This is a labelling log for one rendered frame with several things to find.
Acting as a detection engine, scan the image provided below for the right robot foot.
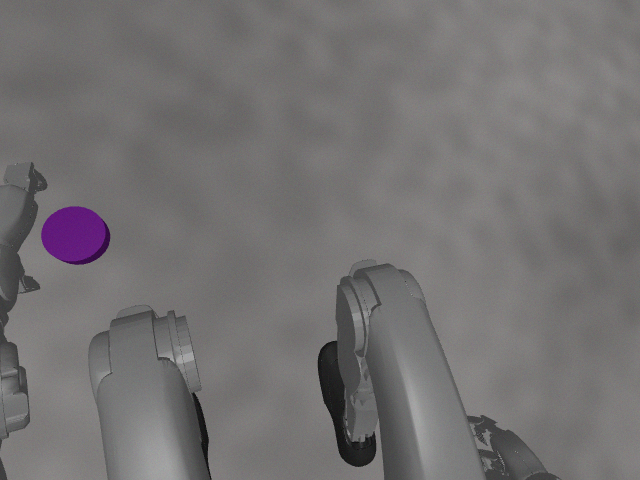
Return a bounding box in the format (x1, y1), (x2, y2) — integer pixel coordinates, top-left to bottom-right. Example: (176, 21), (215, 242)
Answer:
(318, 341), (376, 467)

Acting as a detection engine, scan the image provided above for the left robot arm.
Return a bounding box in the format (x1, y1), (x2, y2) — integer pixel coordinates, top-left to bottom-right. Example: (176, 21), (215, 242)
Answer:
(0, 244), (30, 480)

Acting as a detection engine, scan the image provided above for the right robot hand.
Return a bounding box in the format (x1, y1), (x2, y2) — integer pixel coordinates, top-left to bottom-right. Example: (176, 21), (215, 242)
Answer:
(467, 415), (548, 480)

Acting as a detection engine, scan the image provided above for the left robot foot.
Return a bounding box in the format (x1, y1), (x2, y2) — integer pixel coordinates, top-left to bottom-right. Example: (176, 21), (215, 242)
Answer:
(192, 393), (212, 480)

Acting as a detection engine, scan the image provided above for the tin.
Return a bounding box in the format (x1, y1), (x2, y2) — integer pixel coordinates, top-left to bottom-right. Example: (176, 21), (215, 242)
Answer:
(41, 206), (110, 265)

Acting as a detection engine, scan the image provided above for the left robot hand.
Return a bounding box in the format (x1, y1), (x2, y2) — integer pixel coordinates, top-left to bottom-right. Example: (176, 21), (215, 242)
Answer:
(0, 162), (47, 294)

